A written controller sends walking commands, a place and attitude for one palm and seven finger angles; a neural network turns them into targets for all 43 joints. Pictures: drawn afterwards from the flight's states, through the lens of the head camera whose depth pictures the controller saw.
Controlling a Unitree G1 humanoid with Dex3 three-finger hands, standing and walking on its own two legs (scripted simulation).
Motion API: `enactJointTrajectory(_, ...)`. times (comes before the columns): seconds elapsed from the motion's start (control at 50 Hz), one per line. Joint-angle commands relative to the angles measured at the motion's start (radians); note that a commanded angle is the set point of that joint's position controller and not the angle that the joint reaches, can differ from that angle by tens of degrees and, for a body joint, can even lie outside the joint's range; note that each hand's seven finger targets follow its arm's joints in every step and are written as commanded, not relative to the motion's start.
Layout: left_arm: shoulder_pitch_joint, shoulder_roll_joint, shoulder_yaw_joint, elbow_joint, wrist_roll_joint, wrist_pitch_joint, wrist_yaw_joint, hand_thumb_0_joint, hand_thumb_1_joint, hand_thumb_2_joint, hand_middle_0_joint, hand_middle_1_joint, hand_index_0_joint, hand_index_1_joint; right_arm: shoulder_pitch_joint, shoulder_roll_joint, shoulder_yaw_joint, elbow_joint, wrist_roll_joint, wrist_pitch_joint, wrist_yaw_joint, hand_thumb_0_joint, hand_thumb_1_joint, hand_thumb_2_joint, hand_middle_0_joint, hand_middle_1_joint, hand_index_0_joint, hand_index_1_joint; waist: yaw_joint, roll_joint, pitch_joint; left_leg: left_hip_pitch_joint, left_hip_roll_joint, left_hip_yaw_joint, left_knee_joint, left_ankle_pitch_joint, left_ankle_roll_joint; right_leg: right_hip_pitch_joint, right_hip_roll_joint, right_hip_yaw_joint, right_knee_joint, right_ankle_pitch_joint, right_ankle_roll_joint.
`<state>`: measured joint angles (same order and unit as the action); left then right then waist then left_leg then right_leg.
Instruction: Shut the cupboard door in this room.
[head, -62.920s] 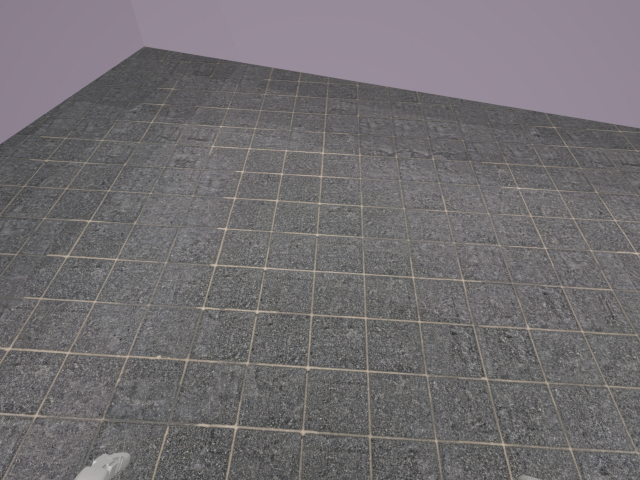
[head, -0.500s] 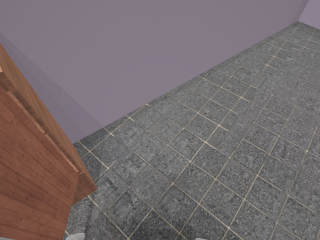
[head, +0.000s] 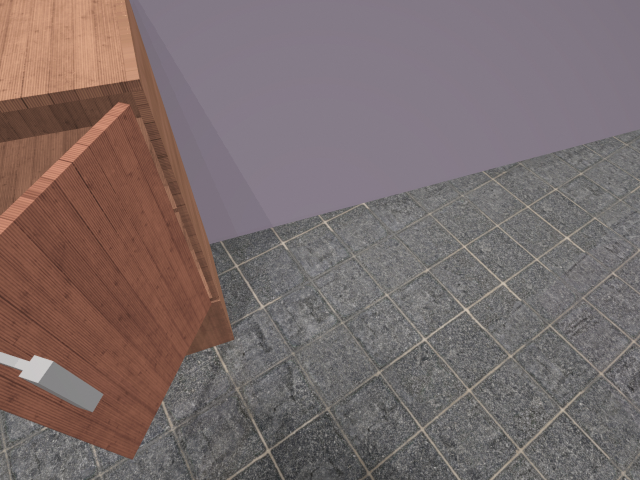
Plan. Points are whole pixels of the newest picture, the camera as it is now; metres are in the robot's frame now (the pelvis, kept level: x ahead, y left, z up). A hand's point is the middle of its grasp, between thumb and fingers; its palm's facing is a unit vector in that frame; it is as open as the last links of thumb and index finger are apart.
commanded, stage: stand and wait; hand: left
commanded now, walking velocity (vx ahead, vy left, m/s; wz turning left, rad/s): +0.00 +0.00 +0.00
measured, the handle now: (51, 381) +0.21 +0.35 -0.03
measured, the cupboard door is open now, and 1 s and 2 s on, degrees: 53 53 53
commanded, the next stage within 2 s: turn or walk to find it in 0.10 s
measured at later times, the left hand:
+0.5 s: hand out of the picture +0.05 +0.17 -0.14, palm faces +0.19 -0.95 -0.26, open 7.3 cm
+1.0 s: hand out of the picture -0.02 +0.23 -0.15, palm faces +0.44 -0.86 -0.25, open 7.3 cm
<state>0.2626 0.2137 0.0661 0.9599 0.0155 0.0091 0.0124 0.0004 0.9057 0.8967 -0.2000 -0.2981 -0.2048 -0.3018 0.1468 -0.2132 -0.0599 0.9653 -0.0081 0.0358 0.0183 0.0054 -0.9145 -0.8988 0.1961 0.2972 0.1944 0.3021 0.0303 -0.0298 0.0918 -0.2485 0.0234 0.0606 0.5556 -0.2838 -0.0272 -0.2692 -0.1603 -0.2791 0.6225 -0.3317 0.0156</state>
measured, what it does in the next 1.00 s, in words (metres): steps on the spot, turning left: right foot, then left foot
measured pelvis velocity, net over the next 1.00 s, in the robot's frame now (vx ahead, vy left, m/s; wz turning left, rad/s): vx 0.00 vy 0.01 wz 0.41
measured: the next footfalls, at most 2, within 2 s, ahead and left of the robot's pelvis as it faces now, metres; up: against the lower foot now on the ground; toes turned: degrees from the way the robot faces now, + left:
right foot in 0.38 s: +0.06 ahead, -0.12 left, +0.00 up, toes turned -1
left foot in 0.78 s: +0.00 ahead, +0.13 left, +0.00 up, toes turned +23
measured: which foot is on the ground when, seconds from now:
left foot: down 0.00-0.38, up 0.40-0.76, down 0.78-1.00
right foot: down 0.00-0.00, up 0.02-0.36, down 0.38-0.78, up 0.80-1.00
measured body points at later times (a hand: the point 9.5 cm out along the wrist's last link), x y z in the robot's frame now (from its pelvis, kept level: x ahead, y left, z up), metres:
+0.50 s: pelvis +0.00 -0.02 +0.01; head +0.05 -0.05 +0.45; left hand +0.04 +0.22 -0.12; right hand +0.09 -0.26 -0.16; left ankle -0.05 +0.10 -0.66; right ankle +0.02 -0.12 -0.73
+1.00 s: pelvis +0.00 +0.01 +0.01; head +0.03 +0.03 +0.46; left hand -0.04 +0.28 -0.13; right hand +0.17 -0.18 -0.13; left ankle -0.03 +0.11 -0.73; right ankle +0.04 -0.13 -0.66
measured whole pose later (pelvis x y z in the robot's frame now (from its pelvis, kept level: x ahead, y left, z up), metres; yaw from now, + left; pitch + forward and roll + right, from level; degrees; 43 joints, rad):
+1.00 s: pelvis +0.00 +0.01 +0.01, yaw +23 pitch +1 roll -1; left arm 0.18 0.24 0.08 0.94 0.01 0.05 0.00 0.00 0.91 0.90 -0.19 -0.30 -0.20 -0.30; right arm 0.17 -0.19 -0.05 0.94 -0.02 0.02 0.00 0.00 -0.91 -0.90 0.20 0.30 0.20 0.30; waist 0.01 0.00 0.07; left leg -0.26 0.00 0.00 0.49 -0.24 0.02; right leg -0.47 -0.09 -0.06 1.03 -0.43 0.08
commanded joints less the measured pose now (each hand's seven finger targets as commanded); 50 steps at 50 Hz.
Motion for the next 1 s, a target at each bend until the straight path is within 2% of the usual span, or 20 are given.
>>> enactJointTrajectory(0.0,-0.029,0.07,0.002,-0.079,-0.006,0.007,0.013,0.0,0.9,0.9,-0.2,-0.3,-0.2,-0.3,0.14,-0.216,-0.042,-0.035,-0.012,-0.022,-0.031,0.0,-0.9,-0.9,0.2,0.3,0.2,0.3,-0.079,0.269,-0.168,0.196,0.393,-0.367,-0.237,0.49,0.24,-0.216,0.032,0.199,0.342,-0.316,0.039)
enactJointTrajectory(0.04,-0.038,0.064,0.006,-0.034,0.0,0.014,0.007,0.0,0.9,0.9,-0.2,-0.3,-0.2,-0.3,0.052,-0.15,-0.022,-0.037,-0.017,-0.032,-0.048,0.0,-0.9,-0.9,0.2,0.3,0.2,0.3,-0.047,0.302,-0.094,0.112,0.29,-0.292,-0.267,0.364,0.213,-0.225,0.035,0.246,0.389,-0.203,0.035)
enactJointTrajectory(0.1,-0.005,0.054,0.0,0.004,-0.001,0.009,-0.004,0.0,0.9,0.9,-0.2,-0.3,-0.2,-0.3,0.043,-0.124,-0.011,-0.028,-0.014,-0.04,-0.054,0.0,-0.9,-0.9,0.2,0.3,0.2,0.3,-0.028,0.189,-0.08,0.155,0.229,-0.199,-0.231,0.517,0.181,-0.228,0.058,0.23,0.372,-0.11,0.042)
enactJointTrajectory(0.26,-0.034,0.052,0.004,-0.027,-0.009,0.004,0.001,0.0,0.9,0.9,-0.2,-0.3,-0.2,-0.3,0.059,-0.151,-0.033,-0.03,-0.015,-0.027,-0.043,0.0,-0.9,-0.9,0.2,0.3,0.2,0.3,-0.043,0.203,-0.088,0.106,0.214,-0.256,-0.177,0.532,0.179,-0.096,0.104,0.184,0.097,-0.099,0.058)
enactJointTrajectory(0.32,0.051,0.067,0.012,-0.013,-0.009,-0.012,0.005,0.0,0.9,0.9,-0.2,-0.3,-0.2,-0.3,0.013,-0.142,-0.036,-0.049,-0.007,-0.022,-0.037,0.0,-0.9,-0.9,0.2,0.3,0.2,0.3,0.008,0.17,-0.138,0.013,0.151,-0.243,-0.068,0.402,0.115,0.101,0.096,0.18,-0.19,0.144,0.051)
enactJointTrajectory(0.34,0.081,0.125,0.021,-0.01,0.001,-0.024,0.011,0.0,0.9,0.9,-0.2,-0.3,-0.2,-0.3,0.026,-0.1,-0.032,-0.057,0.002,-0.024,-0.031,0.0,-0.9,-0.9,0.2,0.3,0.2,0.3,0.018,0.018,-0.172,-0.114,0.072,-0.173,0.064,0.203,0.057,0.246,-0.036,0.298,-0.278,0.263,0.018)
enactJointTrajectory(0.36,0.098,0.22,0.042,-0.016,0.013,-0.028,0.018,0.0,0.9,0.9,-0.2,-0.3,-0.2,-0.3,0.013,-0.042,-0.022,-0.093,0.005,-0.021,-0.024,0.0,-0.9,-0.9,0.2,0.3,0.2,0.3,0.03,-0.257,-0.146,-0.295,-0.068,-0.046,0.291,-0.23,-0.007,0.306,-0.28,0.528,-0.307,0.459,-0.1)
enactJointTrajectory(0.38,0.112,0.224,0.041,-0.025,0.005,-0.024,0.019,0.0,0.9,0.9,-0.2,-0.3,-0.2,-0.3,-0.016,-0.086,-0.034,-0.099,0.001,-0.005,-0.027,0.0,-0.9,-0.9,0.2,0.3,0.2,0.3,0.049,-0.196,-0.134,-0.272,-0.043,-0.113,0.493,-0.345,-0.002,0.186,-0.351,0.539,-0.318,0.478,-0.18)
enactJointTrajectory(0.4,0.044,0.18,0.039,-0.038,0.003,-0.027,0.025,0.0,0.9,0.9,-0.2,-0.3,-0.2,-0.3,0.002,-0.092,-0.041,-0.074,-0.003,0.007,-0.024,0.0,-0.9,-0.9,0.2,0.3,0.2,0.3,0.012,-0.127,-0.098,-0.278,-0.018,-0.155,0.607,-0.256,-0.003,0.118,-0.294,0.477,-0.34,0.347,-0.187)
enactJointTrajectory(0.46,-0.078,0.136,0.032,-0.085,0.004,-0.022,0.026,0.0,0.9,0.9,-0.2,-0.3,-0.2,-0.3,0.054,-0.084,-0.046,-0.035,-0.009,0.017,-0.006,0.0,-0.9,-0.9,0.2,0.3,0.2,0.3,-0.037,-0.122,-0.068,-0.293,0.021,-0.113,0.67,-0.141,-0.028,0.084,-0.209,0.303,-0.327,0.263,-0.129)
enactJointTrajectory(0.62,0.024,0.19,0.048,-0.067,0.013,-0.019,0.017,0.0,0.9,0.9,-0.2,-0.3,-0.2,-0.3,-0.034,-0.038,-0.02,-0.075,-0.003,0.004,0.006,0.0,-0.9,-0.9,0.2,0.3,0.2,0.3,0.029,-0.16,-0.089,-0.201,0.006,0.014,0.264,-0.166,-0.042,0.181,-0.213,0.188,-0.247,0.453,-0.141)
enactJointTrajectory(0.66,0.019,0.199,0.054,-0.064,0.013,-0.017,0.016,0.0,0.9,0.9,-0.2,-0.3,-0.2,-0.3,-0.012,-0.037,-0.017,-0.077,-0.001,-0.005,0.004,0.0,-0.9,-0.9,0.2,0.3,0.2,0.3,0.025,-0.163,-0.122,-0.157,0.007,0.028,0.164,-0.151,-0.035,0.208,-0.224,0.172,-0.199,0.485,-0.134)
enactJointTrajectory(0.72,-0.009,0.204,0.054,-0.069,0.0,-0.007,0.011,0.0,0.9,0.9,-0.2,-0.3,-0.2,-0.3,0.072,-0.069,-0.023,-0.062,-0.005,-0.017,0.004,0.0,-0.9,-0.9,0.2,0.3,0.2,0.3,-0.032,-0.09,-0.166,0.042,-0.005,0.052,-0.071,0.067,-0.02,0.112,-0.194,0.097,-0.055,0.391,-0.054)
enactJointTrajectory(0.74,-0.01,0.173,0.049,-0.081,-0.006,-0.001,0.007,0.0,0.9,0.9,-0.2,-0.3,-0.2,-0.3,0.123,-0.132,-0.038,-0.056,-0.008,-0.025,0.001,0.0,-0.9,-0.9,0.2,0.3,0.2,0.3,-0.064,0.052,-0.203,0.183,0.073,-0.065,-0.153,0.199,0.019,-0.008,-0.138,0.066,0.098,0.278,-0.005)
enactJointTrajectory(0.76,-0.031,0.099,0.029,-0.115,-0.012,0.0,-0.002,0.0,0.9,0.9,-0.2,-0.3,-0.2,-0.3,0.172,-0.23,-0.066,-0.064,-0.014,-0.03,-0.008,0.0,-0.9,-0.9,0.2,0.3,0.2,0.3,-0.093,0.342,-0.207,0.292,0.326,-0.429,-0.205,0.495,0.15,-0.275,0.017,0.057,0.327,-0.236,0.07)
enactJointTrajectory(0.78,-0.105,0.085,0.016,-0.14,-0.004,0.007,0.002,0.0,0.9,0.9,-0.2,-0.3,-0.2,-0.3,0.214,-0.263,-0.071,-0.045,-0.009,-0.023,-0.018,0.0,-0.9,-0.9,0.2,0.3,0.2,0.3,-0.117,0.313,-0.203,0.259,0.409,-0.463,-0.215,0.61,0.247,-0.322,0.03,0.163,0.451,-0.359,0.063)
enactJointTrajectory(0.8,-0.133,0.091,0.019,-0.14,-0.003,0.011,0.003,0.0,0.9,0.9,-0.2,-0.3,-0.2,-0.3,0.188,-0.235,-0.061,-0.039,-0.011,-0.026,-0.027,0.0,-0.9,-0.9,0.2,0.3,0.2,0.3,-0.107,0.259,-0.168,0.212,0.376,-0.411,-0.225,0.525,0.256,-0.327,0.013,0.212,0.498,-0.295,0.052)
enactJointTrajectory(0.82,-0.144,0.09,0.024,-0.126,-0.003,0.014,0.002,0.0,0.9,0.9,-0.2,-0.3,-0.2,-0.3,0.14,-0.207,-0.055,-0.051,-0.014,-0.029,-0.036,0.0,-0.9,-0.9,0.2,0.3,0.2,0.3,-0.092,0.305,-0.138,0.163,0.317,-0.385,-0.228,0.465,0.239,-0.337,0.014,0.237,0.517,-0.231,0.055)
enactJointTrajectory(0.88,-0.088,0.095,0.027,-0.086,-0.003,0.018,-0.011,0.0,0.9,0.9,-0.2,-0.3,-0.2,-0.3,0.041,-0.163,-0.034,-0.079,-0.017,-0.032,-0.04,0.0,-0.9,-0.9,0.2,0.3,0.2,0.3,-0.037,0.216,-0.103,0.078,0.222,-0.268,-0.22,0.387,0.181,-0.275,0.041,0.243,0.489,-0.109,0.062)
enactJointTrajectory(0.98,-0.099,0.081,0.018,-0.102,-0.007,0.02,-0.008,0.0,0.9,0.9,-0.2,-0.3,-0.2,-0.3,0.062,-0.18,-0.042,-0.084,-0.016,-0.027,-0.035,0.0,-0.9,-0.9,0.2,0.3,0.2,0.3,-0.051,0.176,-0.109,0.085,0.211,-0.292,-0.221,0.321,0.187,-0.23,0.074,0.231,0.313,-0.106,0.073)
